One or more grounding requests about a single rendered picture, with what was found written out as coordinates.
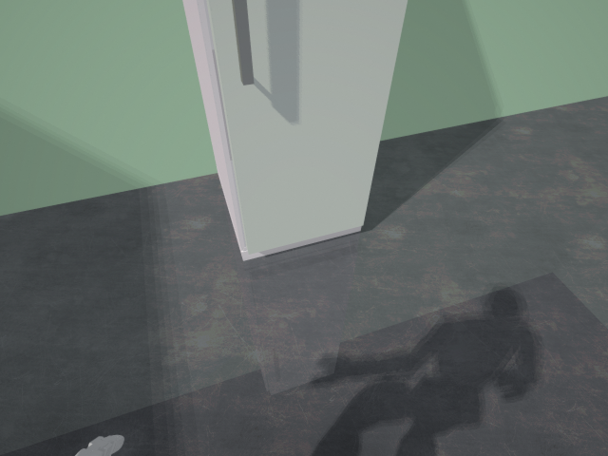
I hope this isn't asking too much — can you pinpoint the fridge door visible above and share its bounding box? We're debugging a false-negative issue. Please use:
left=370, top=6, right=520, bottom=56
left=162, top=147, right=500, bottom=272
left=206, top=0, right=408, bottom=255

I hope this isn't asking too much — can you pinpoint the handle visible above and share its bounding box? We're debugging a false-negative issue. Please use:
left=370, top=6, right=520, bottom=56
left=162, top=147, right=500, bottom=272
left=232, top=0, right=254, bottom=86

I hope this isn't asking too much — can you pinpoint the left robot hand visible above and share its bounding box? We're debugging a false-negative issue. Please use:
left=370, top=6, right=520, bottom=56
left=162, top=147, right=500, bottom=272
left=75, top=435, right=124, bottom=456

